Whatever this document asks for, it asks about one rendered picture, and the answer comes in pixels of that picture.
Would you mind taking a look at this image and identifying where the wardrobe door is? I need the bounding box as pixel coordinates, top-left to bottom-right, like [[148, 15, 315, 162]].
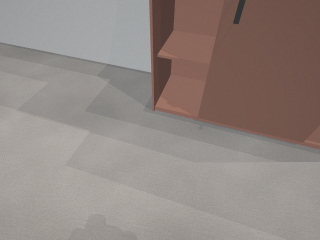
[[197, 0, 320, 143], [306, 126, 320, 143]]

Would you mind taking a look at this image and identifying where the handle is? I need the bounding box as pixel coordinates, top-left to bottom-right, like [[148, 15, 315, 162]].
[[233, 0, 246, 24]]

